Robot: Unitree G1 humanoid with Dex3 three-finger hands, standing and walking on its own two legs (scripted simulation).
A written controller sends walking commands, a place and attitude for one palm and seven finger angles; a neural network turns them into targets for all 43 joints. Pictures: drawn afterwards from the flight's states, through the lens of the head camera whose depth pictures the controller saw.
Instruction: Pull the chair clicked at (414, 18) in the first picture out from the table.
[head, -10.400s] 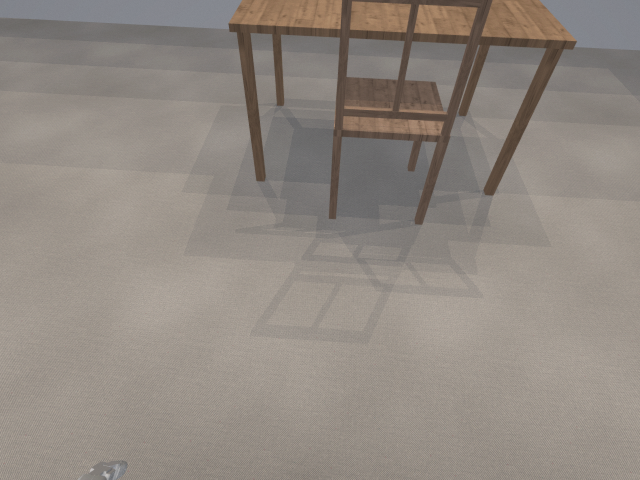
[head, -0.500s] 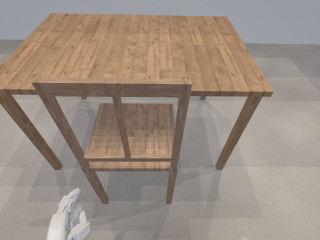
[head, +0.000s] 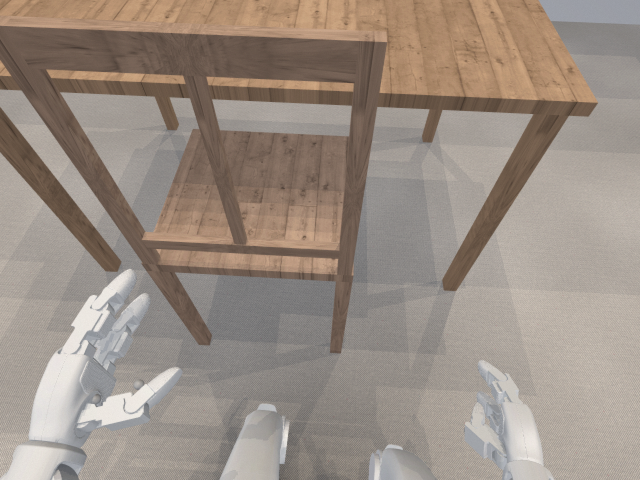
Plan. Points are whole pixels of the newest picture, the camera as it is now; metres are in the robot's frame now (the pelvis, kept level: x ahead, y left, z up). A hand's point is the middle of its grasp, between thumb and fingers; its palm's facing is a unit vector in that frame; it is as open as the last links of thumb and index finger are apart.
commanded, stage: raise the hand toward the chair's back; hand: left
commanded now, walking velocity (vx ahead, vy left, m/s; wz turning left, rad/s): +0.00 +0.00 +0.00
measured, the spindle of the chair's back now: (222, 176) +0.50 +0.20 +0.06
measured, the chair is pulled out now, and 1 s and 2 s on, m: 0.00 0.00 0.00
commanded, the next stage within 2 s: aim the fingers beside a spindle in 1.44 s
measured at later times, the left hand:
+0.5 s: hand (118, 349) +0.23 +0.24 +0.07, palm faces +0.05 -1.00 -0.04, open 15.5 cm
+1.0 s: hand (103, 318) +0.26 +0.26 +0.08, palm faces +0.04 -1.00 -0.06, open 17.0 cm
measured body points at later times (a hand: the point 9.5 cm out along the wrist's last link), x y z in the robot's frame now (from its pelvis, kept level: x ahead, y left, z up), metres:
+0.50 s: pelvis +0.01 +0.04 +0.02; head +0.08 +0.06 +0.47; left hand +0.22 +0.30 +0.07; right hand +0.19 -0.21 -0.05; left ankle +0.08 +0.16 -0.62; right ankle +0.00 -0.09 -0.62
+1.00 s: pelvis +0.01 +0.06 +0.03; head +0.08 +0.07 +0.48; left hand +0.25 +0.32 +0.09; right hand +0.18 -0.18 -0.04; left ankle +0.08 +0.16 -0.62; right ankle +0.00 -0.09 -0.62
